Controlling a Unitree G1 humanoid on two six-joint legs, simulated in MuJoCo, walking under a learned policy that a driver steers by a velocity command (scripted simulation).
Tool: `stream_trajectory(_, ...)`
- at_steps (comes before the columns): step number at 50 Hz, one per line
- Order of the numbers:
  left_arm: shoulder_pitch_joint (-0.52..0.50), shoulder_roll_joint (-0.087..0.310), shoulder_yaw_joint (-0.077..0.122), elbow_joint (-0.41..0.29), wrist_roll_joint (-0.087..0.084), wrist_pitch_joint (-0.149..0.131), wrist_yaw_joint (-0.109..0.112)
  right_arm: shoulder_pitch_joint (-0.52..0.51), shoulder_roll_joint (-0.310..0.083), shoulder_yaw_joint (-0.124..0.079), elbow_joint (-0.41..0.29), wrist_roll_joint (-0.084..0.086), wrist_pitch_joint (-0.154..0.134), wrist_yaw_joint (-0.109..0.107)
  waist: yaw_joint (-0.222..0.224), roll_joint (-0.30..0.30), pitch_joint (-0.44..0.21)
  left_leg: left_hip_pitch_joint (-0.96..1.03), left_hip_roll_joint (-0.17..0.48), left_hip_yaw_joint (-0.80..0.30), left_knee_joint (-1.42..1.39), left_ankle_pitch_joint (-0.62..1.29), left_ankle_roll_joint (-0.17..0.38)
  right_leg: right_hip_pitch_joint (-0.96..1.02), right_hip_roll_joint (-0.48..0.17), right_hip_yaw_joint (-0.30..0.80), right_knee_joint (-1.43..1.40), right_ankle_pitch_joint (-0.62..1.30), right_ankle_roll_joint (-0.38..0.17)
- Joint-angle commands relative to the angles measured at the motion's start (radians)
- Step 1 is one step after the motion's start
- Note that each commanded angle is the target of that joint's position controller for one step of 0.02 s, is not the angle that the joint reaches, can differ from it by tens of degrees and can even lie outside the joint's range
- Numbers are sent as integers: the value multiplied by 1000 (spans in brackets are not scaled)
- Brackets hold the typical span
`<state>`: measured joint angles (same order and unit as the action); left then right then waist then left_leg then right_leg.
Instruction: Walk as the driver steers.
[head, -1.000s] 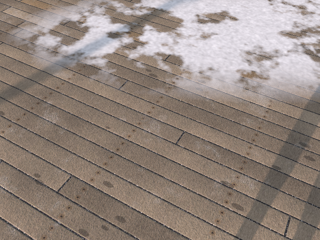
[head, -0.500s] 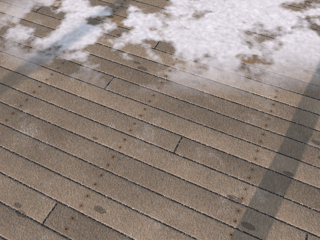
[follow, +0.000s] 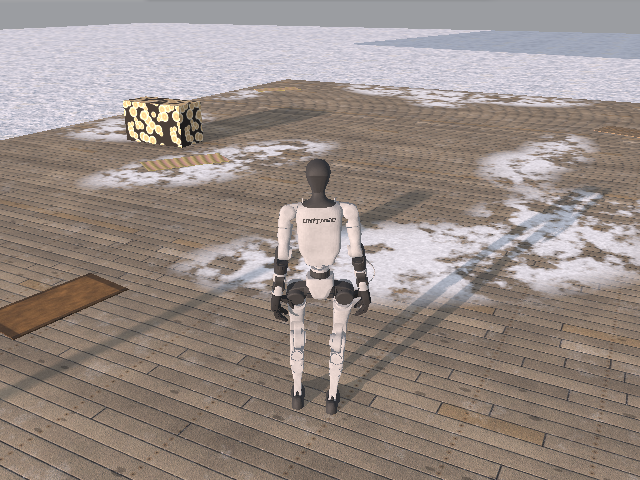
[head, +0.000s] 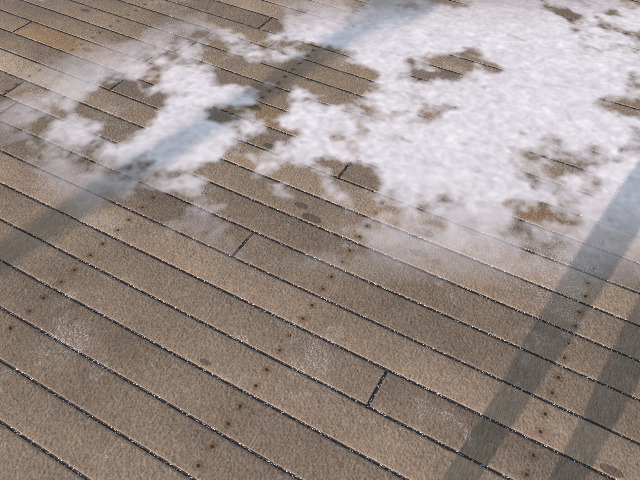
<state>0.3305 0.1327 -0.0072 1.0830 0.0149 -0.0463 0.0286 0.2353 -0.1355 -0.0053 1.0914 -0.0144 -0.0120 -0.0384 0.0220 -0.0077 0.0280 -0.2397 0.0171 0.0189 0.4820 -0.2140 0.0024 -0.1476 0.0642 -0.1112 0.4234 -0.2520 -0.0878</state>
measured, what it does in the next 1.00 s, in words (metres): walks ahead, turning right: left foot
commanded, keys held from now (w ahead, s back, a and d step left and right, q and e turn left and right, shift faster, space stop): no key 0.28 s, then w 0.14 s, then w+e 0.58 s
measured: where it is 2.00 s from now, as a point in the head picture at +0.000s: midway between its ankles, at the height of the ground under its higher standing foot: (448, 383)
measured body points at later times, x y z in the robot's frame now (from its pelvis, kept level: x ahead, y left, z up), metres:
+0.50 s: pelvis +0.06 +0.02 +0.00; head +0.05 +0.03 +0.45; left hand -0.01 +0.24 -0.16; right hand +0.04 -0.19 -0.16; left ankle +0.04 +0.11 -0.73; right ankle -0.01 -0.06 -0.74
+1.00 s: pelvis +0.25 +0.03 -0.01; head +0.29 +0.03 +0.44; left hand +0.48 +0.19 -0.13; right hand +0.11 -0.15 -0.15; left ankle +0.12 +0.14 -0.74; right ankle +0.38 -0.09 -0.70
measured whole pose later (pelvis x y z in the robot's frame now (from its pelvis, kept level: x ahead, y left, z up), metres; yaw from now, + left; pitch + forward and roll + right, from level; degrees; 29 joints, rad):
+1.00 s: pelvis +0.25 +0.03 -0.01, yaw -16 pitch +1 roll +0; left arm 0.02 0.19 0.06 0.87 0.03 -0.01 -0.05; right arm 0.47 -0.14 -0.03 1.07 -0.02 -0.11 -0.04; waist -0.04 -0.02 0.07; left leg 0.13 -0.01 0.28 0.24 -0.39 0.01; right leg -0.62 -0.03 -0.14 0.71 -0.09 -0.11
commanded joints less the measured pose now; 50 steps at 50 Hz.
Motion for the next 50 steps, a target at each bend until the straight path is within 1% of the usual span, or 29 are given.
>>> stream_trajectory(1,111,76,17,8,-5,11,8,62,-56,-2,4,9,-12,2,-4,82,61,24,98,-110,-118,172,51,-24,-140,149,-113,106,10)
stream_trajectory(3,89,76,19,4,-3,14,6,80,-61,-1,19,11,-13,-7,-5,79,46,44,88,-105,-131,188,46,-1,-152,151,-107,149,9)
stream_trajectory(7,83,59,14,20,-5,15,12,94,-66,-2,31,10,-14,-9,-8,26,34,75,92,-107,-135,222,53,15,-157,147,-113,160,18)
stream_trajectory(14,76,53,11,39,-7,22,19,118,-58,0,52,7,-11,-11,-14,6,38,89,89,-101,-143,235,55,28,-164,145,-111,181,22)
stream_trajectory(15,85,49,9,45,-5,22,18,130,-53,1,59,6,-11,-10,-13,6,20,97,79,-96,-149,161,58,34,-156,142,-118,110,19)
stream_trajectory(16,91,58,14,49,-3,23,17,135,-59,-3,61,3,-8,-9,-12,4,30,85,60,-87,-139,56,66,24,-142,137,-111,12,11)
stream_trajectory(18,102,85,29,45,0,28,11,141,-78,-16,54,-2,-2,-2,-8,-18,79,12,19,-68,-86,-245,97,-32,-129,157,-94,-279,-28)
stream_trajectory(20,141,97,37,40,-3,27,5,112,-63,-17,25,-5,-7,10,15,-49,176,-139,1,-67,-22,-376,111,-55,-185,261,-142,-473,-75)
stream_trajectory(21,183,112,44,47,-5,23,5,80,-41,-13,3,-8,-14,16,34,-85,200,-218,-22,-31,56,-341,107,-14,-241,346,-192,-519,-107)
stream_trajectory(22,224,136,54,59,-4,19,5,40,-26,-11,-24,-18,-25,23,48,-126,213,-273,-33,41,150,-257,95,20,-321,458,-250,-540,-153)
stream_trajectory(23,233,146,59,62,-1,15,3,3,-34,-13,-51,-28,-37,28,51,-124,232,-313,-11,61,187,-205,90,32,-375,529,-271,-487,-189)
stream_trajectory(24,234,146,61,59,4,10,-1,-20,-53,-20,-69,-25,-48,32,51,-99,226,-332,5,50,213,-202,87,46,-391,558,-273,-402,-208)
stream_trajectory(26,214,157,67,46,9,-2,-6,-14,-72,-31,-91,-12,-67,42,28,-72,186,-322,16,33,221,-215,77,74,-382,541,-245,-228,-208)
stream_trajectory(27,187,161,69,35,4,-7,-6,4,-71,-35,-97,-3,-74,46,5,-65,166,-266,13,34,180,-187,71,54,-359,505,-226,-164,-190)
stream_trajectory(28,148,164,71,22,-4,-9,-6,40,-63,-37,-94,5,-80,48,-28,-61,149,-162,-3,50,108,-132,64,-2,-321,455,-200,-116,-164)
stream_trajectory(29,94,164,73,5,-12,-10,-7,118,-53,-40,-74,11,-82,48,-79,-53,130,11,-31,73,25,-69,59,-110,-270,391,-152,-73,-132)
stream_trajectory(30,42,151,71,-18,-13,-16,-9,235,-68,-53,-37,12,-82,43,-134,-22,95,237,-38,53,-30,-46,56,-256,-205,325,-63,-29,-93)
stream_trajectory(31,-12,110,60,-55,-16,-30,-15,368,-148,-78,-18,-6,-85,29,-199,120,41,429,125,-157,-166,-178,81,-412,-96,205,184,-24,-39)
stream_trajectory(32,-10,54,49,-104,-15,-31,-19,464,-268,-110,-6,-13,-75,20,-205,345,-18,506,367,-531,-332,-338,176,-567,17,51,520,-245,-2)
stream_trajectory(33,-25,120,66,-103,21,-17,-22,377,-187,-89,-24,-19,-59,12,-138,150,42,379,401,-550,-323,-364,196,-585,-66,124,697,-258,-20)
stream_trajectory(34,-11,88,64,-98,22,-16,-32,270,-151,-77,-60,-17,-59,14,-84,47,98,285,374,-456,-332,-332,184,-580,-107,160,738,-162,-28)
stream_trajectory(35,6,58,60,-92,14,-15,-39,203,-137,-71,-81,-12,-65,16,-50,19,116,230,335,-349,-348,-236,161,-556,-128,169,733,-88,-24)
stream_trajectory(37,5,60,70,-99,16,-2,-49,177,-109,-57,-86,-7,-82,11,-22,40,108,211,273,-182,-356,-53,122,-540,-143,145,723,-10,-9)
stream_trajectory(40,-51,60,78,-132,14,19,-59,246,-104,-48,-62,-3,-97,6,-18,71,73,269,241,-26,-313,299,97,-592,-132,102,733,59,3)
stream_trajectory(42,-134,54,75,-170,11,25,-63,262,-105,-45,-60,-6,-101,5,-23,79,81,260,228,45,-309,407,93,-616,-127,73,680,101,10)
stream_trajectory(45,-270,45,62,-229,11,25,-76,247,-101,-39,-63,-8,-103,4,-32,93,123,205,197,137,-320,459,89,-562,-111,21,458,182,13)
stream_trajectory(47,-339,48,56,-263,11,26,-84,254,-127,-42,-59,-7,-105,1,-39,100,133,203,208,179,-318,527,88,-486,-94,-32,312,196,-3)
stream_trajectory(48,-350,60,58,-272,15,27,-85,262,-143,-46,-56,-5,-106,-1,-36,99,124,225,218,196,-298,616,88,-447,-80,-54,271,185,-18)
stream_trajectory(50,-309,92,68,-269,20,27,-81,261,-174,-54,-54,-2,-104,-8,-5,113,74,287,234,233,-193,904,83,-355,-34,-88,240,147,-63)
